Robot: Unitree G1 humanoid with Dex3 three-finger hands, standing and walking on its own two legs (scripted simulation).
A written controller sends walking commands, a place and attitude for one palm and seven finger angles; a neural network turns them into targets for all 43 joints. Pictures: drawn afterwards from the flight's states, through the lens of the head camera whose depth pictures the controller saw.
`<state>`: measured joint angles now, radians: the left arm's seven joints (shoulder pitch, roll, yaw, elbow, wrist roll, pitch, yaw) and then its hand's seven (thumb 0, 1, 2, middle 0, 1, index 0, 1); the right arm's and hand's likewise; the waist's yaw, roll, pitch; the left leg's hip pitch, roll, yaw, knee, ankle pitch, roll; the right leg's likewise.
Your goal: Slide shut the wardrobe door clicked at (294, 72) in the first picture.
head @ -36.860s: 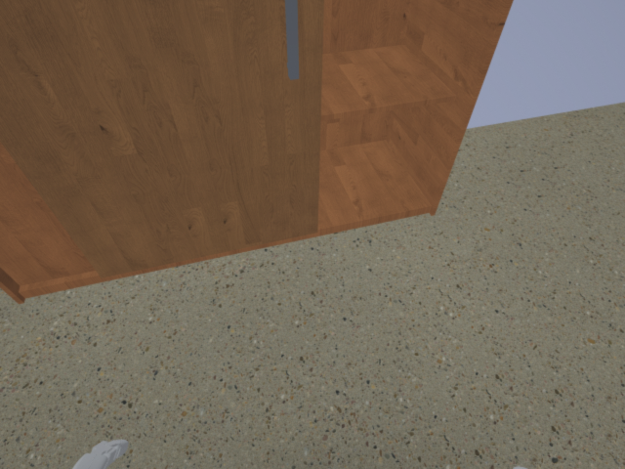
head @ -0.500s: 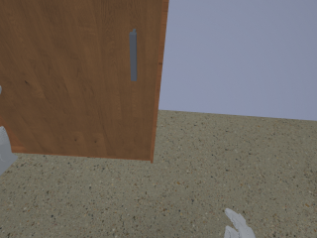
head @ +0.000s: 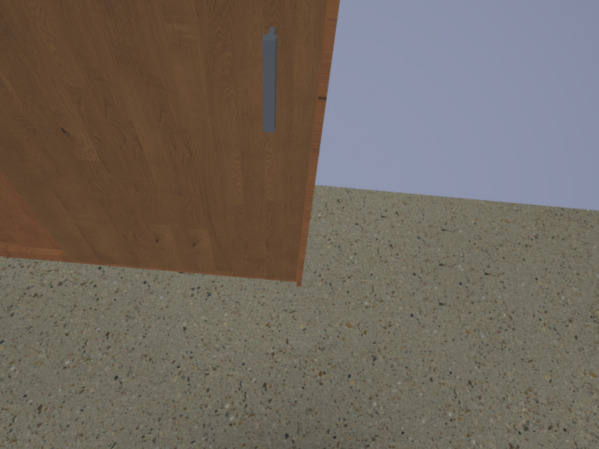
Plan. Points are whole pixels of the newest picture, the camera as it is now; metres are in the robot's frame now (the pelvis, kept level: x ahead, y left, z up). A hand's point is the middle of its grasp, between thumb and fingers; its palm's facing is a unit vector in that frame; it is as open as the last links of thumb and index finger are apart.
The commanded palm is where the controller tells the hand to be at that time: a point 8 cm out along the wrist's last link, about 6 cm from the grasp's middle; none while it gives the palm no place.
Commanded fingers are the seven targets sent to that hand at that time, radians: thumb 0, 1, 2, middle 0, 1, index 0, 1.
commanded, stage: let the arm hang, fingers relaxed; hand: left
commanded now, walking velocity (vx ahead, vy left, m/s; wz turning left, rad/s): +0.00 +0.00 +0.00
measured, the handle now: (270, 82) +0.75 +0.09 +0.09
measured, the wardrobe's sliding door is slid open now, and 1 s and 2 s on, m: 0.00 0.00 0.00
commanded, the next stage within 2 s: look to check the result in 0.72 s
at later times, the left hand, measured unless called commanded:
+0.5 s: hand out of the picture +0.03 +0.21 -0.16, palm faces -0.02 -0.97 -0.24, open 7.4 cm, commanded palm none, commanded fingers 0.00 0.90 0.90 -0.20 -0.30 -0.20 -0.30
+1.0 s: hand out of the picture +0.08 +0.20 -0.16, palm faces -0.04 -0.97 -0.25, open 7.4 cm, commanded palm none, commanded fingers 0.00 0.90 0.90 -0.20 -0.30 -0.20 -0.30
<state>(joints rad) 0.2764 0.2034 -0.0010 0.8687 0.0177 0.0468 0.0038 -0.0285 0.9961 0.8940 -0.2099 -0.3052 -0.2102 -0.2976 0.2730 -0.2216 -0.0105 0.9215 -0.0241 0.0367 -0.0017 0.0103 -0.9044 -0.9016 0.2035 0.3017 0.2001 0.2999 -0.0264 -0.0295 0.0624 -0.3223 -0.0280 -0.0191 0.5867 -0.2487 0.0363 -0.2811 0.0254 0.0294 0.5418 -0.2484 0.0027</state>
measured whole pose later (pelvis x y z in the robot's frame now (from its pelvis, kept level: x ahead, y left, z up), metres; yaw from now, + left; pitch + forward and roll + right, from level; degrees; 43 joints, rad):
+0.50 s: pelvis +0.01 +0.01 +0.01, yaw -1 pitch -1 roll +0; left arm 0.22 0.20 0.00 1.11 0.02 0.01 0.01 0.00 0.91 0.90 -0.20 -0.30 -0.20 -0.30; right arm 0.22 -0.19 -0.01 1.08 -0.02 0.01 -0.01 0.01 -0.90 -0.90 0.21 0.30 0.20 0.30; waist 0.00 0.03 0.05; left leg -0.22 -0.05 0.01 0.42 -0.18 0.05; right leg -0.21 0.00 0.06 0.42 -0.19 0.02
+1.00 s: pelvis +0.03 +0.00 +0.01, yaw -1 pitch -1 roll +0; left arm 0.17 0.22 0.01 1.13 0.01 0.00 0.02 0.00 0.91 0.90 -0.20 -0.30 -0.20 -0.30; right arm 0.19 -0.21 -0.01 1.12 -0.01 0.01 -0.02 0.01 -0.90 -0.90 0.20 0.30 0.20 0.30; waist -0.01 0.01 0.07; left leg -0.17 -0.03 0.01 0.38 -0.20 0.04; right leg -0.16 0.01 0.06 0.37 -0.20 0.01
